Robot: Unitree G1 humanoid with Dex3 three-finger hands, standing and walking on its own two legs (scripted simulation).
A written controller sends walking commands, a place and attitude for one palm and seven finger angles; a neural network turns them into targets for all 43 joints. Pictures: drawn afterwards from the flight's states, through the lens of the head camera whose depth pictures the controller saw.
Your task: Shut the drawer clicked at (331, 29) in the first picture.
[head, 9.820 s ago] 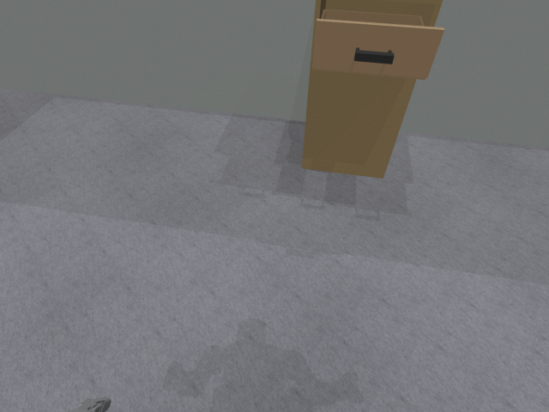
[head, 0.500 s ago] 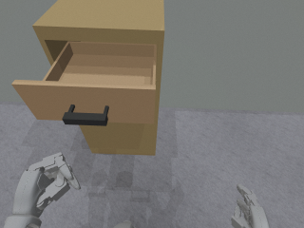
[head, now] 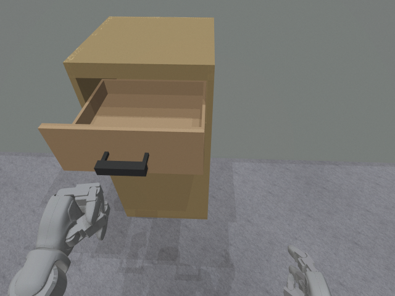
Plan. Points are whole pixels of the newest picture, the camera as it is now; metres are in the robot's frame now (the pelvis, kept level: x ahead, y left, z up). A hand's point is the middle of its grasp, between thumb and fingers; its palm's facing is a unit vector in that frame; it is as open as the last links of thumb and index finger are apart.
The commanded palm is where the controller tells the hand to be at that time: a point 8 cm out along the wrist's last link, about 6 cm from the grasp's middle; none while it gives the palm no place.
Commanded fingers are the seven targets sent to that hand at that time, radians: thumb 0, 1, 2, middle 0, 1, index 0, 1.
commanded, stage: raise the hand and make a fist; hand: left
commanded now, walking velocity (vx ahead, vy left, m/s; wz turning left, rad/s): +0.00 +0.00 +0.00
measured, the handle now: (123, 161) +0.42 +0.23 +0.03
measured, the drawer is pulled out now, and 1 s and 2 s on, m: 0.24 0.24 0.24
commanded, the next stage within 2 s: bring the fist close to the handle in 0.32 s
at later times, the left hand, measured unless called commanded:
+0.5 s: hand (98, 220) +0.21 +0.19 +0.12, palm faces +0.09 -0.99 -0.07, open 3.3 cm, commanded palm +0.19 +0.24 +0.12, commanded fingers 0.00 0.90 0.90 -1.40 -1.60 -1.40 -1.60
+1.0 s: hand (112, 208) +0.26 +0.20 +0.07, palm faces +0.05 -1.00 -0.02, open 3.3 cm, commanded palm +0.24 +0.25 +0.07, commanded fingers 0.00 0.90 0.90 -1.40 -1.60 -1.40 -1.60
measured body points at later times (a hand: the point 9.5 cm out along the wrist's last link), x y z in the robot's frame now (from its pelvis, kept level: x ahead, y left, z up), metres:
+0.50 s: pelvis +0.01 -0.04 +0.00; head -0.01 -0.06 +0.45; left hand +0.20 +0.24 +0.12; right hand +0.18 -0.27 -0.07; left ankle +0.04 +0.11 -0.71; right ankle -0.02 -0.13 -0.71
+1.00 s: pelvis +0.01 -0.01 -0.01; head +0.03 -0.02 +0.44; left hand +0.25 +0.25 +0.07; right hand +0.16 -0.26 -0.09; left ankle +0.05 +0.11 -0.71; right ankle -0.02 -0.13 -0.71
